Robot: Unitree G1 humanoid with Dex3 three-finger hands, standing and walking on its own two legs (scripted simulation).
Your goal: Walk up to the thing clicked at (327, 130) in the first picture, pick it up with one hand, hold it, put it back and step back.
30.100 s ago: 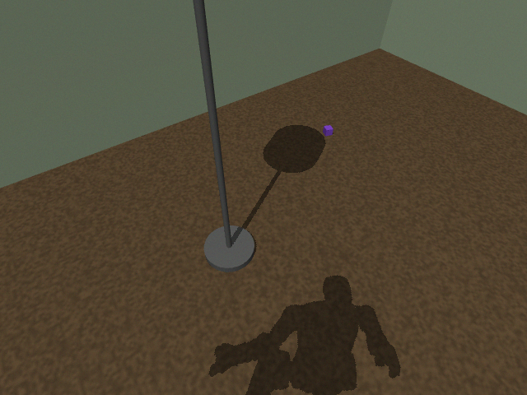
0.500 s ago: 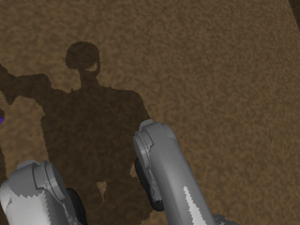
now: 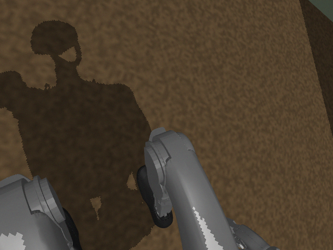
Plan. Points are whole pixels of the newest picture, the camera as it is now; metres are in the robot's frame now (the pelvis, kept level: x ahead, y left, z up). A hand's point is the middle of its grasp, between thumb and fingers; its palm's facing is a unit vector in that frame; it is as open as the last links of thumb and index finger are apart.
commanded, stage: rest palm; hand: left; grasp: from above
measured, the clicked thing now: out of the picture +0.46 +0.34 -0.29
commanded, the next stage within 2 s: close in 0.78 s
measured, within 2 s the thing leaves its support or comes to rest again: neither
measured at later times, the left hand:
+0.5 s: hand out of the picture +0.46 +0.32 -0.24, palm faces -0.28 -0.32 -0.90, open 12.2 cm
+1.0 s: hand out of the picture +0.45 +0.33 -0.25, palm faces -0.30 -0.31 -0.90, open 11.3 cm
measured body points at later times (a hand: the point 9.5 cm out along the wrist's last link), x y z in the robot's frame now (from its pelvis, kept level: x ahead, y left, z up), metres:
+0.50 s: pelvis -0.01 +0.01 +0.00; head +0.28 +0.11 +0.32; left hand +0.47 +0.34 -0.19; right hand -0.02 -0.24 -0.05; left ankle +0.06 +0.14 -0.28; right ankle +0.11 -0.13 -0.28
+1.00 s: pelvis -0.01 +0.01 +0.00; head +0.28 +0.12 +0.32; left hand +0.47 +0.34 -0.20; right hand -0.01 -0.23 -0.04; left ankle +0.06 +0.14 -0.28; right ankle +0.11 -0.13 -0.28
